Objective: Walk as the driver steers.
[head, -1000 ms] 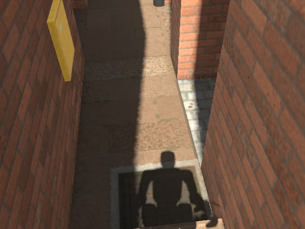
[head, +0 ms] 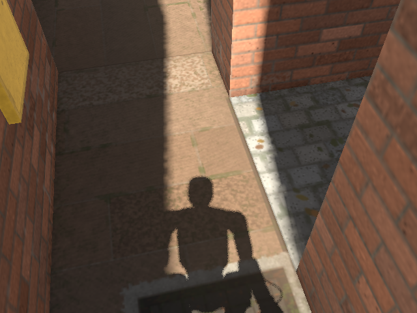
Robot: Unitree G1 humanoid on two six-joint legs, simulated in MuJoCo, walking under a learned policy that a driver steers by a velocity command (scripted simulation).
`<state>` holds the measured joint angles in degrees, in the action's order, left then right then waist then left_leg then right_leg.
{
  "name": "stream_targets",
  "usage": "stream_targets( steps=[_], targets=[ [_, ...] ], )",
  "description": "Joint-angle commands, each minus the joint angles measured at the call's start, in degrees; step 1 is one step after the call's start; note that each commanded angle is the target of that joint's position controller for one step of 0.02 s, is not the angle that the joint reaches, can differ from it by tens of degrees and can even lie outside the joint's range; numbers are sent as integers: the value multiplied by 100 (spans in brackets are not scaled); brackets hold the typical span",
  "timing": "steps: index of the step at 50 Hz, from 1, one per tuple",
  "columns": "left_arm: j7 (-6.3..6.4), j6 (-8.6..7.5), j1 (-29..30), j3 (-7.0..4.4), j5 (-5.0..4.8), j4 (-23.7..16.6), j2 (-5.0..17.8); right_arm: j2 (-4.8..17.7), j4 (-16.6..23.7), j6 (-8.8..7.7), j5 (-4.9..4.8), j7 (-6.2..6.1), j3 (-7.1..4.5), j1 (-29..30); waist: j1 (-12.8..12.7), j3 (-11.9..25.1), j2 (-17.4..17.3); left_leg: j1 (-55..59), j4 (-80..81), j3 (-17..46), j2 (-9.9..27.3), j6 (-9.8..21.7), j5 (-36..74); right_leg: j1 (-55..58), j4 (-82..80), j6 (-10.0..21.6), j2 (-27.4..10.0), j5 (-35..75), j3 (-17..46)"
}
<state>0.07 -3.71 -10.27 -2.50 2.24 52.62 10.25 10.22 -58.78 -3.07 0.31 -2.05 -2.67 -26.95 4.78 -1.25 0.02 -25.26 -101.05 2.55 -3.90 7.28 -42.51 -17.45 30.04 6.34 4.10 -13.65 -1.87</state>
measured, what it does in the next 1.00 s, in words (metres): goes down: left foot 0.17 m lower, then right foot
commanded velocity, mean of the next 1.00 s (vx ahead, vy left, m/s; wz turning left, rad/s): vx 0.50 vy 0.00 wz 0.00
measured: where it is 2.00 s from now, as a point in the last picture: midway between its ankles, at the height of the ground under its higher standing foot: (180, 214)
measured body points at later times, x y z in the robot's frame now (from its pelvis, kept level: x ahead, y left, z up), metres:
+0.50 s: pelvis +0.35 +0.08 -0.17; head +0.37 +0.11 +0.27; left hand +0.25 +0.31 -0.33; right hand +0.50 -0.17 -0.28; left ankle +0.42 +0.16 -0.91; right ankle +0.12 -0.07 -0.65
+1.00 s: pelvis +0.69 +0.09 -0.18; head +0.72 +0.09 +0.27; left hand +0.83 +0.32 -0.31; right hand +0.65 -0.15 -0.32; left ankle +0.53 +0.19 -0.80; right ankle +0.74 +0.05 -0.91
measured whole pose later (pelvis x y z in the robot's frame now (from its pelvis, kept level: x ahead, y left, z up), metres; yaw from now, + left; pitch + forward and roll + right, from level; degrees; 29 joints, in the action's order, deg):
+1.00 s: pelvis +0.69 +0.09 -0.18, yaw +0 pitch +0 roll -1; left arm 0.0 -4.2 -6.8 -1.4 0.9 53.1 12.4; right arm 9.8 -57.8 -4.6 0.3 -1.2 -1.2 -24.6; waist 2.5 -3.0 0.3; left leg -15.3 -69.8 1.2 -1.9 6.0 -23.9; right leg -18.3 30.5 8.0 7.6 -12.1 -3.6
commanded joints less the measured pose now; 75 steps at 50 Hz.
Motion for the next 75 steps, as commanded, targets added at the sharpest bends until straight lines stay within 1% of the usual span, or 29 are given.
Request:
stream_targets(
  steps=[1, 3, 5, 7, 9, 16, 19, 21, 22, 24, 25, 26, 27, 31, 39, 42, 44, 45, 46, 47, 48, 50, 56, 61, 65, 67, 68, 70, 75],
  targets=[
    [247, -96, -1624, -168, 4, 153, 663, 843, 405, -56, 183, 29, -213, 323, -542, -185, -1, -3494, 1574, 750, 697, -125, 1828, 2031, -427, 1364, -2459, 326, 2954],
    [287, -208, -1735, -172, 24, 292, 724, 532, 276, 80, 125, 88, -220, 747, -183, -794, -477, -1983, 3461, 412, 746, -602, 2814, -115, -561, 1159, -1992, 2387, 2321],
    [310, -201, -1874, -365, -1, 386, 1070, 253, 28, 180, 163, 117, -119, 381, -116, -143, 419, -1061, 3503, 52, 560, -684, 3959, -190, -361, 952, -1832, 3626, 1776],
    [355, -280, -1859, -254, -230, 473, 485, 575, 367, -59, 26, 265, -177, 1370, -291, -227, 468, -1284, 5328, 206, 635, -459, 6028, 43, 77, 467, -1020, 1658, 1343],
    [311, -246, -1668, -193, -295, 394, 442, 322, 399, -116, 182, 409, -78, 1790, -271, -148, 358, 3, 5765, 4, 478, -335, 7680, -909, 88, 368, -773, -301, 1177],
    [416, -200, -2593, -120, -6, 573, 676, 687, 1000, -123, 70, 283, -11, 3725, -1187, -1261, 651, -2003, 6579, 313, 890, -575, 6187, 1092, 1025, 669, -1077, -337, 1992],
    [324, -113, -2540, -41, 88, 771, 641, 723, 490, -95, -44, 367, -28, 2552, -873, -1073, 195, 37, 7932, -116, 872, -457, 6006, 874, 2049, 574, -885, 1004, 1386],
    [271, -41, -2084, -147, 12, 744, 987, 1216, -369, -64, 10, 326, -259, 116, 290, -98, -198, 2701, 8314, -302, 720, -271, 6180, 164, 4525, 458, -721, 2109, 989],
    [108, -95, -2123, -188, -87, 735, 720, 1444, -583, -60, 123, 333, -318, -396, 410, 31, -1032, 3794, 8143, -2, 1052, -112, 6607, -987, 6392, 270, 152, -2036, 666],
    [274, -273, -3023, -133, -439, 746, 496, 1469, -340, -90, 263, 350, -298, -537, -60, 1216, -1771, 5318, 6041, 1462, 2176, 380, 7625, -2983, 8042, 200, 55, -2809, 857],
    [245, -294, -2201, -108, -311, 438, 725, 1444, -72, -35, 146, 215, -337, -159, 152, 991, -2070, 4830, 7543, 2683, 2566, 1049, 3072, -4007, 7440, 148, -148, -2177, 408],
    [197, -283, -1451, -138, -95, 335, 848, 986, 136, -19, 109, 134, -216, 234, 54, 349, -1071, 3718, 8370, 2905, 2314, 1023, 1210, -3856, 6849, 123, -484, -1589, 350],
    [88, -361, -790, -216, 18, 183, 989, 769, 377, -110, 181, 36, -89, 909, -114, -149, -170, 2737, 8443, 2587, 2101, 701, 1657, -3352, 5200, -12, -643, -308, 766],
    [27, -86, -665, -41, 6, 246, 173, 864, 89, -382, 127, 43, -67, 227, -553, -231, -497, 1174, 8403, 1610, 1829, 765, 6160, -1896, 3653, -495, -731, 134, 407],
    [-151, -86, 1597, 219, -128, -570, 244, 599, -98, -365, -173, 157, 102, -662, -175, -381, -164, 2329, 8849, 343, 1167, -146, 7451, -1394, 656, -79, -81, 1932, -456],
    [-89, -40, 844, 163, -85, -345, 587, 839, -40, -364, -154, 151, 93, -471, -537, 88, -639, 2495, 7764, 43, 1252, -259, 9418, -123, 653, 180, 351, 1224, -563],
    [-33, -38, -626, 88, -34, 90, 730, 948, -5, -343, -163, 136, 59, -159, -1335, 642, -808, 1988, 6081, -76, 1161, -233, 8765, 1605, -177, 388, 179, 1550, -147],
    [28, -41, -1422, -16, 52, 306, 1004, 781, 118, -342, -199, 143, 76, 50, -1661, 906, -531, 1012, 4651, -155, 853, -217, 6731, 2781, -454, 615, -601, 1342, 739],
    [7, -65, -1546, -89, 116, 311, 1352, 169, 374, -334, -76, 93, 170, -370, -1075, 1319, 551, -125, 2687, -178, 208, -120, 1040, 3596, -24, 912, -2184, 2893, 2649],
    [18, -12, -1384, -150, -103, 207, 1442, 369, 214, -243, -60, 33, 93, -1068, -881, 1615, 611, -915, 1992, 308, 200, -39, 1039, 3810, -433, 1638, -2561, 1317, 3799],
    [41, 5, -789, -120, -277, 110, 1095, 750, 321, -205, 63, 23, 19, -402, -815, 554, 189, -1419, 2110, 206, 384, -25, 1679, 2724, -1215, 1564, -2270, -434, 3579],
    [12, -94, -278, -57, -108, -38, 772, 692, 600, -190, 27, 74, -51, 378, -516, -492, -182, -1330, 2791, 160, 594, -167, 2127, 1356, -1693, 1260, -1851, 749, 2788],
    [22, -243, -942, -53, -141, 139, 772, 339, 584, -73, 25, 221, -28, 681, -306, -112, 348, -494, 4953, -344, 554, -344, 3104, 918, -1462, 656, -1167, 5239, 901],
    [74, -219, -1532, -2, -243, 322, 686, 303, 790, -174, 43, 273, 149, 1630, -775, 170, 757, 308, 6646, -744, 122, -170, 5019, 1152, -1141, 62, -761, 5127, 507],
    [150, -224, -1345, 2, -188, 362, 911, 651, 459, -235, 86, 134, 119, 953, -298, 70, 671, 1234, 7289, -532, 76, -124, 4745, 1194, -184, 48, -967, 5016, 745],
    [183, -249, -1806, 76, -285, 344, 709, 1255, 237, -332, 164, 70, -3, 210, -190, 528, -145, 2749, 7155, 358, 1223, 198, 7901, 492, 1238, -188, -626, 3200, 593],
    [229, -192, -2485, 144, -461, 465, 372, 1294, 344, -229, 144, 94, -20, 87, -196, 1443, -910, 3455, 7135, 1615, 2552, 1247, 9141, -20, 2817, -433, -90, 307, 265],
    [187, -24, -1790, -37, -181, 326, 943, 901, 506, -49, -124, 114, 89, 725, -352, 1144, -839, 2469, 8047, 1990, 2473, 1325, 6507, -427, 3405, -356, -42, -2237, 610],
    [196, 434, -1364, 101, -117, 478, 404, 758, 548, 36, 35, -82, 178, 1408, -704, 214, -406, 521, 8933, 959, 1636, 608, 4061, 460, 2024, -427, -212, -1278, 407]
  ],
)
